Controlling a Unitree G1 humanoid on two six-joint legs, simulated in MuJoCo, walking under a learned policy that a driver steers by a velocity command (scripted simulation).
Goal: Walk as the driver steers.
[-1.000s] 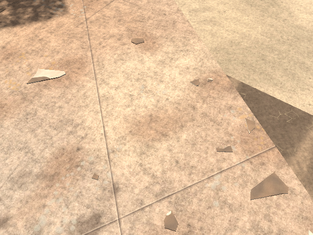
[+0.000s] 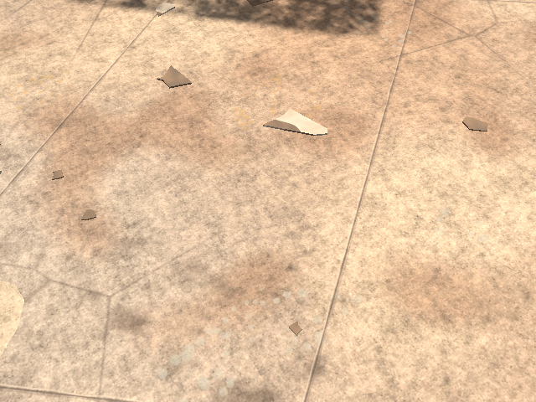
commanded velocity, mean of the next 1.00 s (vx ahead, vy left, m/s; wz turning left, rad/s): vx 0.41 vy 0.00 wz -0.30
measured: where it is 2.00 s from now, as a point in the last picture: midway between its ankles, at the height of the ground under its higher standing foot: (396, 253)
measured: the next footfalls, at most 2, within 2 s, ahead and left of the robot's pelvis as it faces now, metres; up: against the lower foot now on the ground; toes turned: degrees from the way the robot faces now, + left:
left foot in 0.02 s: +0.02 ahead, +0.12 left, +0.00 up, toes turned +0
right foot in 0.52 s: +0.30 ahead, -0.16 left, +0.00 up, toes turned -10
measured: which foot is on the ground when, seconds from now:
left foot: up 0.00-0.00, down 0.02-0.54, up 0.56-1.00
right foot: down 0.00-0.02, up 0.04-0.50, down 0.52-1.00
